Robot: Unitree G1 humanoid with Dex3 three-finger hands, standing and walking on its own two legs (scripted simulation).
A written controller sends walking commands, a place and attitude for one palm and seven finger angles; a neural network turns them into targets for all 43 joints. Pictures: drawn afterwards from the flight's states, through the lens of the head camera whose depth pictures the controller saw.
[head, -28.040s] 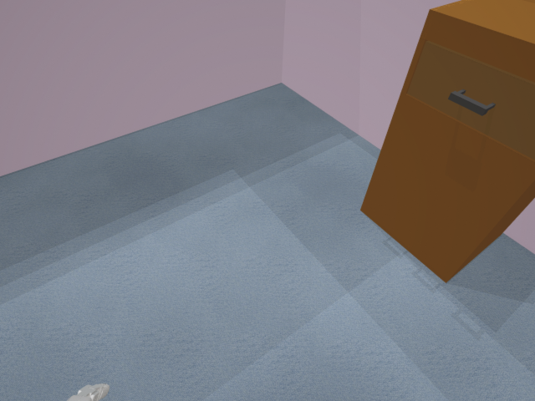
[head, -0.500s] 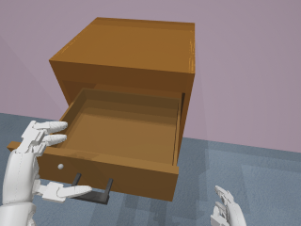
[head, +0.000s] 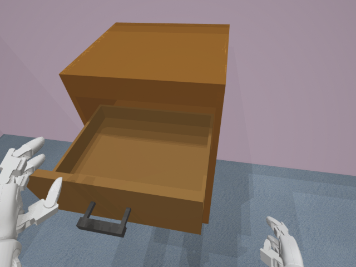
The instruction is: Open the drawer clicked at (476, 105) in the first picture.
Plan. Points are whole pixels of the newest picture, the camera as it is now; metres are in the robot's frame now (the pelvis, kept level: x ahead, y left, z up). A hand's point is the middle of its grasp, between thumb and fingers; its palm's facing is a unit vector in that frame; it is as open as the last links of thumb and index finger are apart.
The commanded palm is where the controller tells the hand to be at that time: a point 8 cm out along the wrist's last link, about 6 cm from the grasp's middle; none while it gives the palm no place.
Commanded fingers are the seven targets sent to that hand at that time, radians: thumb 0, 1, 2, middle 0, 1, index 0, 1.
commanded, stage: draw the hand back to the body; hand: left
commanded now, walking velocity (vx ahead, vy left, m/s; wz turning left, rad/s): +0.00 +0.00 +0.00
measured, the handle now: (105, 218) +0.22 +0.21 -0.02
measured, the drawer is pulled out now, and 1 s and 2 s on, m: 0.30 0.30 0.30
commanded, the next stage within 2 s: step back with the hand held close in 0.22 s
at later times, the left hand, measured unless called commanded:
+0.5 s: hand (55, 202) +0.18 +0.23 +0.15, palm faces +0.35 -0.81 -0.47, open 7.4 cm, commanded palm +0.10 +0.27 +0.18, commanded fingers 0.00 0.90 0.90 -0.20 -0.30 -0.20 -0.30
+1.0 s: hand (10, 248) +0.10 +0.26 +0.15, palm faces +0.35 -0.81 -0.47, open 7.4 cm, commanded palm +0.04 +0.30 +0.18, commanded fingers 0.00 0.90 0.90 -0.20 -0.30 -0.20 -0.30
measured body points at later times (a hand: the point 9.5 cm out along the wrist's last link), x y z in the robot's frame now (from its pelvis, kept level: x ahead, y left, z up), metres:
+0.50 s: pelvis -0.02 -0.01 +0.00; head +0.01 -0.03 +0.45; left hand +0.15 +0.27 +0.18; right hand +0.17 -0.24 -0.10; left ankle -0.01 +0.13 -0.74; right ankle -0.04 -0.10 -0.74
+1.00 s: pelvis -0.08 +0.02 -0.01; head -0.05 +0.03 +0.43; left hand +0.08 +0.30 +0.18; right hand +0.13 -0.19 -0.08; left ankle -0.01 +0.13 -0.74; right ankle -0.04 -0.10 -0.74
